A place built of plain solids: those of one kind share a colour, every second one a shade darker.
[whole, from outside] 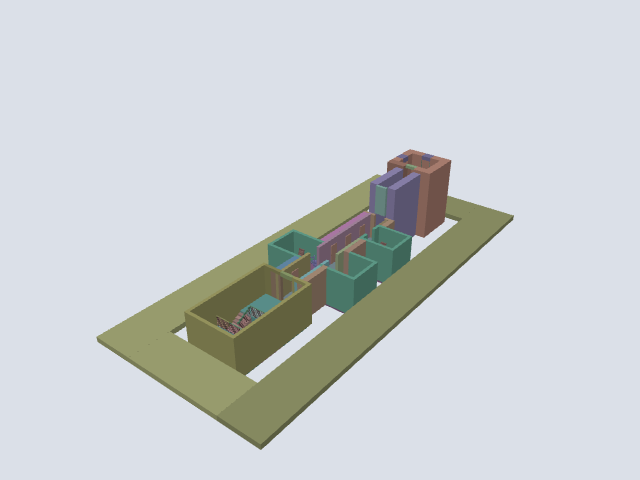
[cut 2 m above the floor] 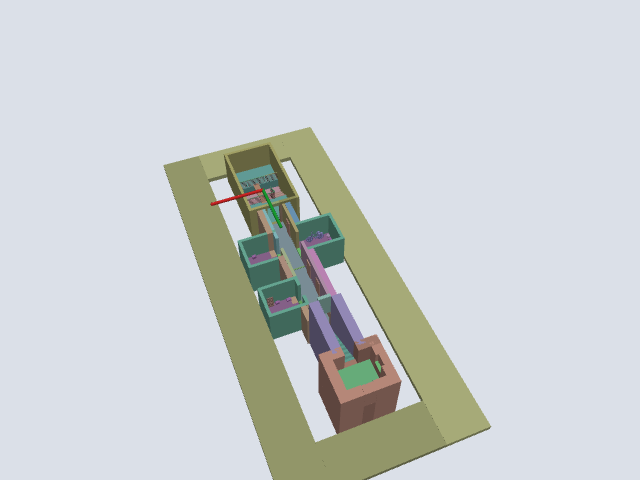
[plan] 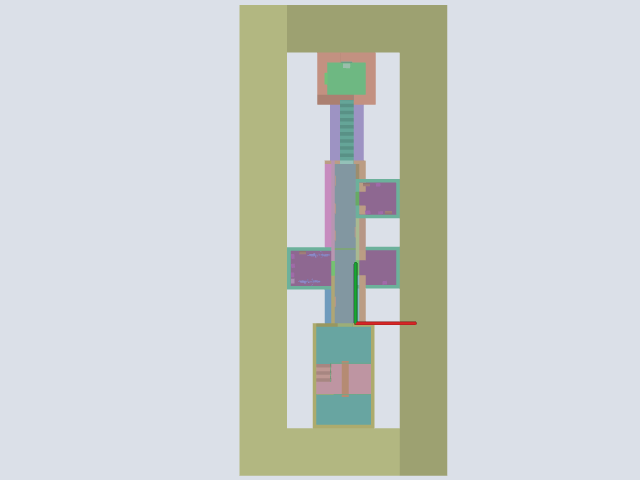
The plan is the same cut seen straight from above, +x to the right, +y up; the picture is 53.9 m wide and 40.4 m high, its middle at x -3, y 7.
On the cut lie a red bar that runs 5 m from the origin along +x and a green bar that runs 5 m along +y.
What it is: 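The cellars of a tenement of about 1900; a stair goes down from the street door to a corridor between the tenants' compartments, with raised sills and pipes across the floor, and on to a boiler room with a railed pit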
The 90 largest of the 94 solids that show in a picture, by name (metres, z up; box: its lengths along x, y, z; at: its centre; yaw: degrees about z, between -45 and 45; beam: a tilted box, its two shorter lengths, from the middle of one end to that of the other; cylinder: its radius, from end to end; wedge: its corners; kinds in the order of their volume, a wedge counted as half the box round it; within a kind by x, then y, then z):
{
 "ground_garden_1": {"box": [4.0, 39.62, 0.5], "at": [-7.77, 6.97, -0.27]},
 "ground_garden_2": {"box": [9.49, 4.0, 0.5], "at": [-1.02, -10.84, -0.27]},
 "ground_garden_3": {"box": [9.49, 4.0, 0.5], "at": [-1.02, 24.78, -0.27]},
 "ground_garden_4": {"box": [4.0, 39.62, 0.5], "at": [5.72, 6.97, -0.27]},
 "flightA_1": {"box": [1.16, 5.09, 1.84], "at": [-0.74, 16.25, -0.59]},
 "flightA_2": {"box": [1.16, 4.79, 2.01], "at": [-0.74, 16.39, -0.5]},
 "flightA_3": {"box": [1.16, 4.5, 2.18], "at": [-0.74, 16.54, -0.42]},
 "flightA_4": {"box": [1.16, 4.2, 2.35], "at": [-0.74, 16.69, -0.33]},
 "flightA_5": {"box": [1.16, 3.9, 2.51], "at": [-0.74, 16.84, -0.25]},
 "flightA_6": {"box": [1.16, 3.6, 2.69], "at": [-0.74, 16.99, -0.16]},
 "flightA_7": {"box": [1.16, 3.3, 2.86], "at": [-0.74, 17.14, -0.08]},
 "flightA_8": {"box": [1.16, 3.0, 3.03], "at": [-0.74, 17.29, 0.01]},
 "flightA_9": {"box": [1.16, 2.7, 3.19], "at": [-0.74, 17.44, 0.09]},
 "flightA_10": {"box": [1.16, 2.4, 3.35], "at": [-0.74, 17.59, 0.17]},
 "flightA_11": {"box": [1.16, 2.1, 3.52], "at": [-0.74, 17.74, 0.25]},
 "flightA_12": {"box": [1.16, 1.8, 3.69], "at": [-0.74, 17.89, 0.34]},
 "flightA_13": {"box": [1.16, 1.51, 3.86], "at": [-0.74, 18.04, 0.42]},
 "flightA_14": {"box": [1.16, 1.21, 4.02], "at": [-0.74, 18.19, 0.5]},
 "flightA_15": {"box": [1.16, 0.91, 4.19], "at": [-0.74, 18.34, 0.59]},
 "flightA_16": {"box": [1.16, 0.61, 4.36], "at": [-0.74, 18.49, 0.67]},
 "flightA_17": {"box": [1.16, 0.31, 4.53], "at": [-0.74, 18.64, 0.76]},
 "wall_vestibule_1": {"box": [0.6, 1.0, 1.4], "at": [-2.93, 20.58, 4.84]},
 "wall_vestibule_2": {"box": [0.85, 1.7, 7.2], "at": [-2.81, 19.23, 2.49]},
 "wall_vestibule_3": {"box": [0.85, 1.7, 7.2], "at": [-2.81, 21.93, 2.49]},
 "wall_vestibule_4": {"box": [1.92, 0.85, 7.2], "at": [-2.27, 18.81, 2.49]},
 "wall_vestibule_5": {"box": [1.97, 0.85, 7.2], "at": [-2.25, 22.36, 2.49]},
 "wall_vestibule_6": {"box": [1.0, 0.85, 4.3], "at": [-0.77, 22.36, 1.04]},
 "wall_vestibule_7": {"box": [1.0, 0.81, 2.5], "at": [-0.77, 22.38, 4.44]},
 "wall_vestibule_8": {"box": [1.14, 0.45, 4.3], "at": [-0.74, 19.01, 1.04]},
 "wall_vestibule_9": {"box": [1.97, 0.85, 7.2], "at": [0.72, 22.36, 2.49]},
 "wall_vestibule_10": {"box": [1.87, 0.85, 7.2], "at": [0.77, 18.81, 2.49]},
 "wall_vestibule_11": {"box": [0.85, 4.4, 7.2], "at": [1.27, 20.58, 2.49]},
 "wall_stair_1": {"box": [0.85, 5.08, 6.9], "at": [-1.74, 16.24, 2.34]},
 "wall_stair_2": {"box": [0.85, 5.08, 6.9], "at": [0.26, 16.24, 2.34]},
 "floor_comp_1": {"box": [3.44, 2.99, 1.51], "at": [-3.76, 4.62, -0.75]},
 "floor_comp_2": {"box": [3.14, 2.95, 1.51], "at": [1.86, 4.67, -0.75]},
 "floor_comp_3": {"box": [3.14, 2.71, 1.51], "at": [1.86, 10.48, -0.75]},
 "floor_vestibule_1": {"box": [3.25, 2.72, 4.7], "at": [-0.77, 20.58, 0.84]},
 "floor_boiler_1": {"box": [4.62, 2.6, 1.51], "at": [-1.01, -7.25, -0.75]},
 "floor_boiler_2": {"box": [4.62, 3.15, 1.51], "at": [-1.01, -1.86, -0.75]},
 "wall_comp_1": {"box": [0.3, 3.57, 3.71], "at": [-5.62, 4.62, 0.75]},
 "wall_comp_2": {"box": [4.02, 0.3, 3.71], "at": [-3.76, 2.98, 0.75]},
 "wall_comp_3": {"box": [4.02, 0.3, 3.71], "at": [-3.76, 6.25, 0.75]},
 "wall_comp_4": {"box": [0.3, 1.07, 3.71], "at": [0.15, 9.37, 0.75]},
 "wall_comp_5": {"box": [0.3, 1.07, 3.71], "at": [0.15, 11.59, 0.75]},
 "wall_comp_6": {"box": [3.72, 0.3, 3.71], "at": [1.86, 3.06, 0.75]},
 "wall_comp_7": {"box": [3.72, 0.3, 3.71], "at": [1.86, 6.29, 0.75]},
 "wall_comp_8": {"box": [3.72, 0.3, 3.71], "at": [1.86, 8.99, 0.75]},
 "wall_comp_9": {"box": [3.72, 0.3, 3.71], "at": [1.86, 11.98, 0.75]},
 "wall_comp_10": {"box": [0.3, 3.53, 3.71], "at": [3.57, 4.67, 0.75]},
 "wall_comp_11": {"box": [0.3, 3.29, 3.71], "at": [3.57, 10.48, 0.75]},
 "floor_corridor_1": {"box": [1.77, 13.42, 1.51], "at": [-0.88, 6.7, -0.75]},
 "wall_boiler_1": {"box": [0.3, 8.84, 4.01], "at": [-3.46, -4.42, 0.9]},
 "wall_boiler_2": {"box": [2.1, 0.3, 4.01], "at": [-2.56, -0.15, 0.9]},
 "wall_boiler_3": {"box": [5.2, 0.3, 4.01], "at": [-1.01, -8.69, 0.9]},
 "wall_boiler_4": {"box": [1.83, 0.3, 4.01], "at": [0.68, -0.15, 0.9]},
 "wall_boiler_5": {"box": [0.3, 8.84, 4.01], "at": [1.44, -4.42, 0.9]},
 "wall_corridor_1": {"box": [1.09, 0.3, 3.71], "at": [-2.06, -0.15, 0.75]},
 "wall_corridor_2": {"box": [1.29, 0.3, 3.71], "at": [-1.96, 13.55, 0.75]},
 "wall_corridor_3": {"box": [1.02, 0.3, 3.71], "at": [0.34, 13.55, 0.75]},
 "wall_corridor_4": {"box": [0.55, 3.51, 3.71], "at": [0.57, 1.45, 0.75]},
 "wall_corridor_5": {"box": [0.55, 0.84, 1.11], "at": [0.57, 3.63, -0.55]},
 "wall_corridor_6": {"box": [0.55, 0.84, 1.11], "at": [0.57, 5.72, -0.55]},
 "wall_corridor_7": {"box": [0.55, 0.77, 1.11], "at": [0.57, 9.52, -0.55]},
 "wall_corridor_8": {"box": [0.55, 0.77, 1.11], "at": [0.57, 11.44, -0.55]},
 "wall_corridor_9": {"box": [0.55, 1.87, 3.71], "at": [0.57, 12.76, 0.75]},
 "wall_corridor_e2b_1": {"box": [0.55, 7.6, 3.71], "at": [-2.33, 9.9, 0.75]},
 "wall_corridor_e2a_1": {"box": [0.3, 8.46, 3.71], "at": [-1.9, 9.47, 0.75]},
 "wall_corridor_e0b_1": {"box": [0.55, 3.43, 3.71], "at": [-2.33, 1.42, 0.75]},
 "wall_corridor_w2ba_1": {"box": [0.55, 3.0, 3.71], "at": [0.57, 7.64, 0.75]},
 "floor_pit_1": {"box": [4.62, 2.55, 0.5], "at": [-1.01, -4.7, -1.26]},
 "flightP_1": {"box": [1.29, 1.51, 0.67], "at": [-2.67, -4.17, -1.17]},
 "flightP_2": {"box": [1.29, 1.21, 0.83], "at": [-2.67, -4.02, -1.09]},
 "flightP_3": {"box": [1.29, 0.91, 1.0], "at": [-2.67, -3.87, -1.01]},
 "flightP_4": {"box": [1.29, 0.61, 1.17], "at": [-2.67, -3.72, -0.92]},
 "flightP_5": {"box": [1.29, 0.31, 1.34], "at": [-2.67, -3.57, -0.84]},
 "wall_corridor_w2a_1": {"box": [0.3, 4.61, 3.71], "at": [0.15, 7.61, 0.75]},
 "wall_corridor_w0a_1": {"box": [0.3, 4.34, 3.71], "at": [0.15, 1.87, 0.75]},
 "wall_corridor_e0a_1": {"box": [0.3, 4.29, 3.71], "at": [-1.9, 1.85, 0.75]},
 "wall_corridor_w4a_1": {"box": [0.3, 2.64, 3.71], "at": [0.15, 12.38, 0.75]},
 "wall_over_stair_1": {"box": [1.14, 0.3, 2.94], "at": [-0.74, 13.55, 4.32]},
 "wall_head_vestibule_1": {"box": [0.85, 1.0, 0.55], "at": [-2.81, 20.58, 5.82]},
 "wall_head_vestibule_2": {"box": [1.0, 0.85, 0.4], "at": [-0.77, 22.36, 5.89]},
 "floor_sill_corridor_1": {"box": [0.32, 1.27, 1.65], "at": [-1.9, 4.62, -0.68]},
 "cellar_door_1": {"box": [0.07, 0.85, 1.94], "at": [-1.72, 1.8, 0.98]},
 "cellar_door_2": {"box": [0.07, 0.85, 1.94], "at": [-1.72, 7.38, 0.98]},
 "cellar_door_3": {"box": [0.07, 0.85, 1.94], "at": [-1.72, 9.65, 0.98]},
 "plank_pit_1": {"box": [0.6, 3.03, 0.14], "at": [-0.88, -4.7, -0.07]},
 "wall_over_vestibule_1": {"box": [1.14, 0.45, 0.3], "at": [-0.74, 19.01, 5.94]},
 "wall_over_boiler_1": {"box": [1.28, 0.3, 0.4], "at": [-0.88, -0.15, 2.7]}
}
